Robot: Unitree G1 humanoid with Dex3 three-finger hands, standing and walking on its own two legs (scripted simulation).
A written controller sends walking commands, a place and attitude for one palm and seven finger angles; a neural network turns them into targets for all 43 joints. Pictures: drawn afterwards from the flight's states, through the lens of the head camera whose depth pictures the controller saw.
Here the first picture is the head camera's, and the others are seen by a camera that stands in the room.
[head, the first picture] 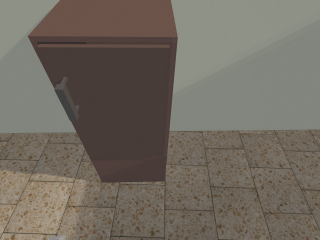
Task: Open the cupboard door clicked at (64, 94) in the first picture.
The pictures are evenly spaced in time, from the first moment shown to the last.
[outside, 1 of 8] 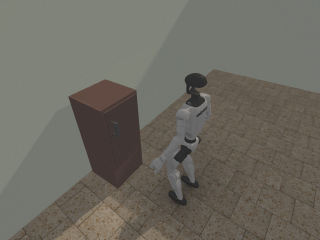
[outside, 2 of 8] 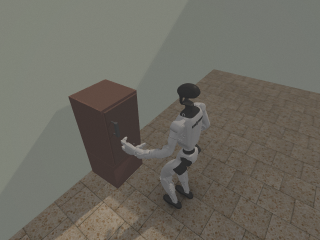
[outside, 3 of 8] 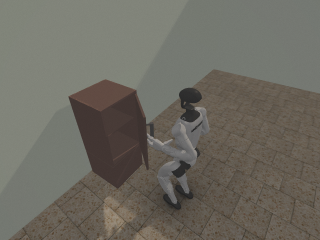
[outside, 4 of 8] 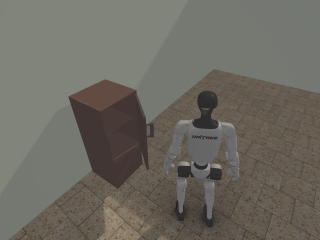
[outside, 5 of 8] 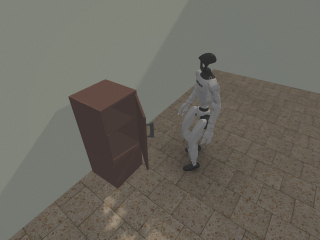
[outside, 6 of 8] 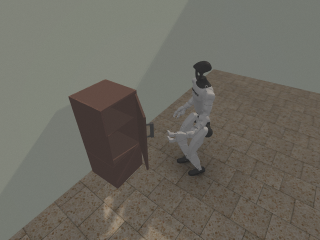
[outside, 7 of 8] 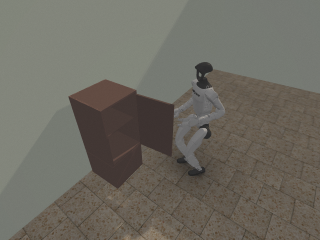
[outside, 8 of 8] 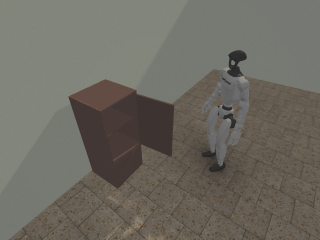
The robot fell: no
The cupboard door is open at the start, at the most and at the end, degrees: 0 95 95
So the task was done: yes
